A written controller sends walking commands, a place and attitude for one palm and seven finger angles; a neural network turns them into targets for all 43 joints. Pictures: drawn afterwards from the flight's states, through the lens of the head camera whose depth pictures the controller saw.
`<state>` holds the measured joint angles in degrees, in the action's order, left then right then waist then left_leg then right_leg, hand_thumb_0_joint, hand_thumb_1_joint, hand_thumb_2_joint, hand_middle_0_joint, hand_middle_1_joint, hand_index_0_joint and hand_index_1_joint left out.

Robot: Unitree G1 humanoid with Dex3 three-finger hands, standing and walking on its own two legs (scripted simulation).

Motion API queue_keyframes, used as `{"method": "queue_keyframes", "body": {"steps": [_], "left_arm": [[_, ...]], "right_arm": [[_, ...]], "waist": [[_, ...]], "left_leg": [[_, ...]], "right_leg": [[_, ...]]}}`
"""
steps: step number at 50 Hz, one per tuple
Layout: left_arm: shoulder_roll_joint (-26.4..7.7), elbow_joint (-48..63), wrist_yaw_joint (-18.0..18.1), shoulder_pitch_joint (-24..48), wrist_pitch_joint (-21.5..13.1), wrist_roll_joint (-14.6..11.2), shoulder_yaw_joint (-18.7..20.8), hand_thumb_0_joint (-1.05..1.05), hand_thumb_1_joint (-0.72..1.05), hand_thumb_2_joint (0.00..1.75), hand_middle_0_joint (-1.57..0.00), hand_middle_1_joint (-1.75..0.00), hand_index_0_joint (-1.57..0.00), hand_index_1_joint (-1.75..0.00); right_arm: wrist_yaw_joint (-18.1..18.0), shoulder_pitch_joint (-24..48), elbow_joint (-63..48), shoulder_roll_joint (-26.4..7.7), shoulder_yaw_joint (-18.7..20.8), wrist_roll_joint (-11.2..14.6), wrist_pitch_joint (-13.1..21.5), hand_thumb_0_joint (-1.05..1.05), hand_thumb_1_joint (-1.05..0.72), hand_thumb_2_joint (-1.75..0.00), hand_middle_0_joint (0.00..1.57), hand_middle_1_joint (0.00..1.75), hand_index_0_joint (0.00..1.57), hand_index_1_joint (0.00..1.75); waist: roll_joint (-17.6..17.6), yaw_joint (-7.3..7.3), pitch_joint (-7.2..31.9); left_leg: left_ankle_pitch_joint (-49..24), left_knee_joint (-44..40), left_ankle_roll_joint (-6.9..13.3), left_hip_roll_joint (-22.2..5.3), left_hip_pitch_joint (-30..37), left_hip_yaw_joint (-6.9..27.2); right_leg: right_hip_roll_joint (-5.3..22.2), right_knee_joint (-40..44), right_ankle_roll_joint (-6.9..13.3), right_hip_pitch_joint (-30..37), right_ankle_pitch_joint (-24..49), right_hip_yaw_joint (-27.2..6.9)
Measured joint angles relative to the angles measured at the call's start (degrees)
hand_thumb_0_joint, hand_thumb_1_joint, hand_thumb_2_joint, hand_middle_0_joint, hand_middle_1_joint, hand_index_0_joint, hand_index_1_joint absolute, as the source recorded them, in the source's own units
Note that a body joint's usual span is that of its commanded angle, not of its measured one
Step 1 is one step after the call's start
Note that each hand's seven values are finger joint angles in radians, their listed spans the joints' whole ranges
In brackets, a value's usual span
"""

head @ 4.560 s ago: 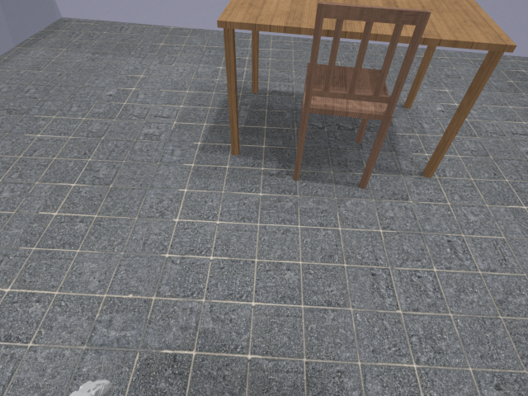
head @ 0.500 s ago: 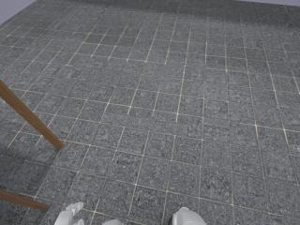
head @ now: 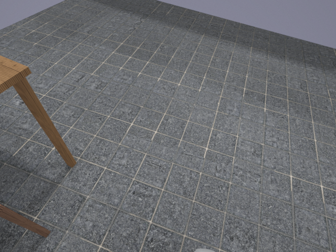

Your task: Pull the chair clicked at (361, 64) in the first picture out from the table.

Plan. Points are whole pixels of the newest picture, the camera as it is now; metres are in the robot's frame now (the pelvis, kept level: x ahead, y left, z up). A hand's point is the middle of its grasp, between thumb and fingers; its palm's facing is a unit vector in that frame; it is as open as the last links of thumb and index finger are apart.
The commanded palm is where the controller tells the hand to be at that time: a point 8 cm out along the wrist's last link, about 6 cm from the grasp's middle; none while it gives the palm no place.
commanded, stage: turn to face it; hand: left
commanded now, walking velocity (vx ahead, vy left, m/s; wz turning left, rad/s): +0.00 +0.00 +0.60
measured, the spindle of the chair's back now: out of the picture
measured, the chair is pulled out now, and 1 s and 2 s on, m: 0.00 0.00 0.00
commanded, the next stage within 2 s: take the last steps up to it in 1.78 s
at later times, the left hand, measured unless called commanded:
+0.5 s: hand out of the picture +0.01 +0.13 -0.14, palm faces +0.30 -0.91 -0.27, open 7.4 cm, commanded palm none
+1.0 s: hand out of the picture -0.13 +0.18 -0.17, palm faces +0.61 -0.75 -0.25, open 7.4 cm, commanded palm none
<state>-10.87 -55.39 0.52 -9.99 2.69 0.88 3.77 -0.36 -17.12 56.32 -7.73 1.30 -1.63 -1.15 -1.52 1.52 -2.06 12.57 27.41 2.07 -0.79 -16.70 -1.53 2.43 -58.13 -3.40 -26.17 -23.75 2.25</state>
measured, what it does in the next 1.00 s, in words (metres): steps on the spot, turning left: right foot, then left foot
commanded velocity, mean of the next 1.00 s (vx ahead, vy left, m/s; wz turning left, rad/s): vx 0.00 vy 0.00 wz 0.60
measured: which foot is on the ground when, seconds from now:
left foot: down 0.00-0.26, up 0.28-0.74, down 0.76-1.00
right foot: up 0.00-0.24, down 0.26-0.76, up 0.78-1.00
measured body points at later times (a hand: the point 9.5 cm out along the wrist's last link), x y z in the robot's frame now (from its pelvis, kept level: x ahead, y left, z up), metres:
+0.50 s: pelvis -0.03 -0.08 +0.00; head +0.00 -0.10 +0.45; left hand -0.01 +0.18 -0.12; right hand +0.12 -0.32 -0.15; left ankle -0.09 +0.08 -0.64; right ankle -0.01 -0.16 -0.74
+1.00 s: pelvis -0.06 -0.04 +0.00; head -0.03 +0.00 +0.45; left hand -0.16 +0.22 -0.15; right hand +0.17 -0.19 -0.13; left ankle -0.12 +0.04 -0.74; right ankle +0.03 -0.19 -0.67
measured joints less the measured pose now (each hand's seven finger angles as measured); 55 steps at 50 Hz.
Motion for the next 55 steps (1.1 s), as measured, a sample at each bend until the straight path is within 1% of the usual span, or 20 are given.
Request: {"method": "queue_keyframes", "body": {"steps": [3, 7, 10, 13, 14, 15, 17, 20, 23, 27, 32, 35, 37, 38, 39, 41, 43, 45, 50, 55], "left_arm": [[-1.04, -0.28, 0.36, -0.08, 0.22, -0.28, 0.51, 0.0, 0.9, 0.9, -0.2, -0.3, -0.2, -0.3], [-1.91, 0.04, 0.66, 1.24, 0.56, -0.64, 0.82, 0.0, 0.91, 0.9, -0.2, -0.3, -0.2, -0.3], [-1.81, 1.11, 0.67, 2.67, 0.24, -0.94, 0.56, 0.0, 0.91, 0.9, -0.2, -0.3, -0.2, -0.3], [-1.42, 2.69, 0.58, 3.3, -0.79, -1.05, 0.11, 0.0, 0.91, 0.9, -0.2, -0.3, -0.2, -0.3], [-0.87, 2.9, 0.71, 3.46, -1.29, -0.71, -0.04, 0.0, 0.91, 0.9, -0.2, -0.3, -0.2, -0.3], [-0.44, 3.23, 0.76, 3.36, -1.47, -0.46, -0.46, 0.0, 0.91, 0.9, -0.2, -0.3, -0.2, -0.3], [0.31, 3.79, 0.77, 2.6, -1.47, -0.17, -1.12, 0.0, 0.9, 0.9, -0.2, -0.3, -0.2, -0.3], [0.92, 3.96, 0.78, 1.41, -1.34, 0.0, -1.59, 0.0, 0.9, 0.9, -0.2, -0.3, -0.2, -0.3], [1.26, 4.01, 0.61, 0.51, -1.64, 0.09, -2.09, 0.0, 0.9, 0.9, -0.2, -0.3, -0.2, -0.3], [1.43, 4.17, 0.43, -0.89, -1.88, 0.33, -2.45, 0.0, 0.9, 0.9, -0.2, -0.3, -0.2, -0.3], [-0.08, 3.61, 0.25, -2.8, -1.7, 0.77, -2.05, 0.0, 0.91, 0.9, -0.21, -0.3, -0.2, -0.3], [-1.59, 2.89, 0.14, -3.87, -1.29, 0.86, -1.47, 0.0, 0.9, 0.9, -0.21, -0.3, -0.2, -0.3], [-2.73, 2.4, 0.04, -4.82, -0.91, 0.59, -0.96, 0.0, 0.9, 0.9, -0.21, -0.3, -0.2, -0.3], [-3.37, 2.2, -0.04, -5.35, -0.62, 0.35, -0.66, 0.0, 0.9, 0.9, -0.21, -0.3, -0.2, -0.3], [-4.23, 1.76, -0.03, -5.25, -0.03, 0.18, -0.31, 0.0, 0.9, 0.9, -0.2, -0.3, -0.2, -0.3], [-5.42, 1.17, 0.17, -4.91, 1.37, 0.24, 0.17, 0.0, 0.9, 0.9, -0.2, -0.3, -0.2, -0.3], [-5.85, 0.81, 0.16, -4.32, 1.91, 0.22, 0.53, 0.0, 0.91, 0.9, -0.2, -0.3, -0.2, -0.3], [-5.82, 1.16, -0.1, -3.5, 1.73, 0.08, 0.59, 0.01, 0.91, 0.9, -0.2, -0.3, -0.2, -0.3], [-4.99, 3.22, -0.31, -0.8, 0.94, -0.21, 0.2, 0.0, 0.91, 0.9, -0.2, -0.3, -0.2, -0.3], [-3.61, 4.81, -0.11, 2.22, 0.59, -0.46, -0.43, 0.0, 0.91, 0.9, -0.2, -0.3, -0.2, -0.3]], "right_arm": [[-0.09, 0.58, -0.7, -0.66, 0.62, 0.07, 0.32, 0.0, -0.91, -0.9, 0.2, 0.3, 0.2, 0.3], [0.0, 1.13, -1.21, -2.06, 1.47, 0.03, -0.02, 0.0, -0.91, -0.9, 0.2, 0.3, 0.2, 0.3], [0.21, 1.69, -1.32, -3.58, 2.16, -0.04, -0.87, 0.0, -0.9, -0.9, 0.2, 0.3, 0.2, 0.3], [0.56, 2.07, -1.61, -5.19, 2.95, 0.23, -1.86, 0.0, -0.9, -0.9, 0.2, 0.3, 0.2, 0.3], [0.63, 2.57, -1.53, -5.93, 3.36, 0.43, -2.27, 0.0, -0.9, -0.9, 0.2, 0.3, 0.2, 0.3], [0.66, 3.0, -1.46, -6.53, 3.73, 0.4, -2.72, 0.0, -0.9, -0.9, 0.2, 0.3, 0.2, 0.3], [0.97, 3.56, -1.6, -7.55, 4.28, 0.11, -3.48, 0.0, -0.91, -0.9, 0.2, 0.3, 0.2, 0.3], [1.65, 4.62, -2.19, -8.56, 4.64, -0.12, -3.68, 0.0, -0.91, -0.9, 0.2, 0.3, 0.2, 0.3], [2.02, 5.4, -2.8, -9.02, 4.67, -0.04, -3.63, 0.0, -0.91, -0.9, 0.2, 0.3, 0.2, 0.3], [2.25, 6.63, -2.81, -9.11, 4.34, 0.05, -4.21, 0.0, -0.91, -0.9, 0.2, 0.3, 0.2, 0.3], [2.36, 9.25, -3.27, -8.48, 3.4, 0.38, -4.15, 0.0, -0.91, -0.9, 0.19, 0.3, 0.2, 0.3], [2.34, 10.7, -4.21, -7.84, 2.7, 0.65, -3.42, 0.0, -0.91, -0.9, 0.19, 0.3, 0.2, 0.3], [2.42, 11.1, -5.08, -7.54, 2.24, 0.67, -2.62, 0.0, -0.91, -0.9, 0.19, 0.3, 0.2, 0.3], [2.46, 11.18, -5.47, -7.42, 2.09, 0.6, -2.01, 0.0, -0.91, -0.9, 0.2, 0.3, 0.2, 0.3], [2.37, 11.44, -5.59, -6.82, 1.99, 0.6, -1.49, 0.0, -0.91, -0.9, 0.2, 0.3, 0.2, 0.3], [2.2, 11.36, -5.75, -5.86, 1.38, 0.59, -0.81, 0.0, -0.91, -0.9, 0.2, 0.3, 0.2, 0.3], [1.71, 10.64, -5.7, -5.23, 0.98, 0.5, -0.53, 0.0, -0.91, -0.9, 0.2, 0.3, 0.2, 0.3], [1.37, 10.0, -5.42, -4.94, 0.78, 0.43, -0.6, 0.0, -0.91, -0.9, 0.2, 0.3, 0.2, 0.3], [1.26, 8.5, -4.67, -4.71, 0.71, 0.37, -0.87, 0.0, -0.9, -0.9, 0.2, 0.3, 0.2, 0.3], [1.33, 6.77, -4.24, -4.94, 1.26, 0.14, -1.32, 0.0, -0.9, -0.9, 0.2, 0.3, 0.2, 0.3]], "waist": [[0.71, 0.33, -1.16], [1.69, 1.0, -1.99], [2.85, 1.39, -2.14], [3.7, 1.2, -1.5], [4.61, 1.06, -1.7], [5.03, 1.05, -1.69], [4.96, 1.02, -1.1], [4.16, 0.96, -0.7], [3.37, 0.99, -0.91], [2.39, 0.06, -1.52], [1.08, -1.77, -2.84], [0.27, -2.76, -3.4], [-0.09, -2.98, -3.19], [-0.32, -3.0, -2.87], [-1.34, -3.09, -3.07], [-2.09, -3.51, -3.23], [-1.73, -3.34, -2.85], [-1.05, -3.06, -2.69], [0.1, -2.15, -2.67], [1.13, -0.41, -2.44]], "left_leg": [[-1.39, -1.54, -0.2, 0.54, -0.31, 1.36], [-2.23, -1.37, -0.95, 1.31, -1.37, 3.78], [-2.49, -0.15, -1.97, 1.88, -2.58, 6.02], [-1.97, 2.75, -3.5, 2.95, -4.56, 8.18], [1.42, 5.9, -3.78, 2.83, -5.72, 8.59], [6.76, 11.07, -3.94, 2.99, -7.42, 7.95], [11.44, 23.24, -4.03, 3.31, -11.17, 5.84], [9.53, 35.72, -4.85, 1.65, -14.12, 2.9], [7.45, 39.33, -5.94, -0.34, -14.12, 1.84], [8.36, 35.57, -6.76, -2.15, -11.47, 1.0], [11.65, 24.34, -6.41, -2.49, -6.34, -1.21], [11.88, 16.56, -5.52, -1.9, -2.69, -3.06], [7.09, 8.63, -4.69, -1.41, 0.81, -4.25], [5.22, 5.74, -2.63, -1.06, 1.94, -4.24], [5.94, 6.59, -1.26, -0.26, 1.37, -4.03], [7.33, 7.49, -0.34, 0.16, 1.14, -3.25], [6.75, 5.94, -0.36, 0.17, 1.73, -1.9], [5.31, 3.85, -0.46, 0.29, 2.47, -0.48], [2.99, 0.74, -0.24, 1.26, 3.38, 2.54], [2.66, 1.26, -0.9, 2.39, 2.53, 5.41]], "right_leg": [[0.1, 1.3, -0.99, 0.38, -1.39, -1.35], [-0.22, 6.67, -1.51, 2.21, -2.91, -2.44], [-0.95, 13.95, -1.18, 5.03, -2.01, -2.49], [-1.37, 25.84, -0.16, 10.15, 4.49, -1.7], [-1.7, 26.47, 1.45, 10.65, 5.81, -0.84], [-1.48, 25.93, 2.87, 10.82, 6.03, 0.03], [-0.23, 26.31, 4.41, 11.78, 6.04, 1.63], [1.34, 28.56, 4.83, 13.6, 6.99, 3.46], [2.55, 29.68, 4.99, 14.65, 7.49, 5.77], [3.91, 29.61, 5.04, 14.84, 7.29, 8.82], [5.73, 27.79, 4.4, 13.52, 6.54, 11.99], [7.02, 25.54, 3.48, 12.32, 5.55, 13.91], [8.05, 22.71, 2.49, 11.22, 4.15, 15.35], [8.72, 19.87, 1.83, 9.89, 3.14, 15.33], [9.05, 15.4, 0.63, 7.98, -1.12, 12.95], [7.42, 5.3, -0.66, 3.88, -6.51, 7.53], [5.84, -1.66, -1.5, 0.76, -5.6, 4.43], [4.95, -4.57, -2.11, -1.11, -3.21, 2.4], [3.72, -0.9, -2.95, -1.5, -0.57, -0.89], [1.85, 8.43, -2.82, 1.96, -1.09, -1.68]]}}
